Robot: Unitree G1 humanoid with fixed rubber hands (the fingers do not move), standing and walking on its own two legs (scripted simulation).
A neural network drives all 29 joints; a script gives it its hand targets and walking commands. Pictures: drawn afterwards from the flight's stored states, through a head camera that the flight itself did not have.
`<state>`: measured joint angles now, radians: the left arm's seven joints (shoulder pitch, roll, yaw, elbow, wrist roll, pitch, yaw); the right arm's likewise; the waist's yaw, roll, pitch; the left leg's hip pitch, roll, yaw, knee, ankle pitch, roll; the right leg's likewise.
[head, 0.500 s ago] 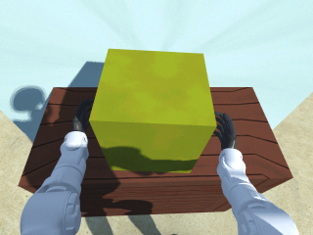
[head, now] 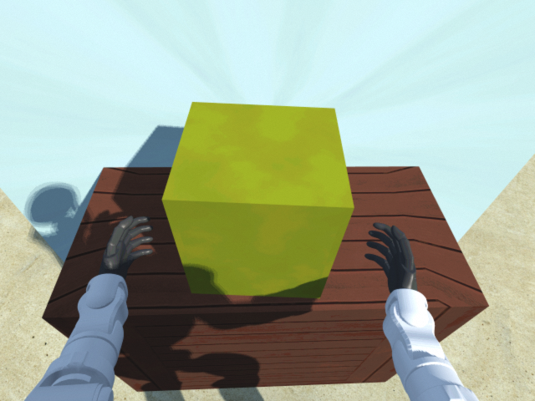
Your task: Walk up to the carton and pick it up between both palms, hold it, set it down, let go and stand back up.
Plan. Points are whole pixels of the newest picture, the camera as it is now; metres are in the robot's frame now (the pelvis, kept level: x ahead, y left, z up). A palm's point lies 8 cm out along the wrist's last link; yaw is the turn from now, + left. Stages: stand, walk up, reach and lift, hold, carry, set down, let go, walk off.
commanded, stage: set down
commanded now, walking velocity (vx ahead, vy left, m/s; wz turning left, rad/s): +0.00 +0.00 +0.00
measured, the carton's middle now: (259, 205) +0.46 +0.01 +0.01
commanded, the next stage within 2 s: none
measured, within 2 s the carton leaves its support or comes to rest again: neither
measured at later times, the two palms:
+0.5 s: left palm (97, 320) +0.26 +0.26 -0.01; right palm (419, 328) +0.23 -0.21 +0.01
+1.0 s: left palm (90, 352) +0.22 +0.26 -0.02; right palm (424, 354) +0.19 -0.20 +0.01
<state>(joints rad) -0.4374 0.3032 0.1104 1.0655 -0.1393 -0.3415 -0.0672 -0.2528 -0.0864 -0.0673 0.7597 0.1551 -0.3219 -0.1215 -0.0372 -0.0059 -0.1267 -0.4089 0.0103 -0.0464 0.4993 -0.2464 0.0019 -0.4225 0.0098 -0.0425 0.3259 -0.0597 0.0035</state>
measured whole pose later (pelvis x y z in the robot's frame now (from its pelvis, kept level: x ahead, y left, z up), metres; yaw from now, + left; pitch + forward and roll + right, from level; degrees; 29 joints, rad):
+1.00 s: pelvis +0.02 +0.01 +0.00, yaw +0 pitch -3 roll -3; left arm 0.17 0.27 0.07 0.51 -0.15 -0.20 -0.07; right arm 0.30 -0.09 -0.03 0.32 0.16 -0.19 -0.07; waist -0.01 -0.01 -0.05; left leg -0.13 0.02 -0.05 0.50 -0.31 0.00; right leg -0.15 0.02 -0.04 0.33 -0.12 0.01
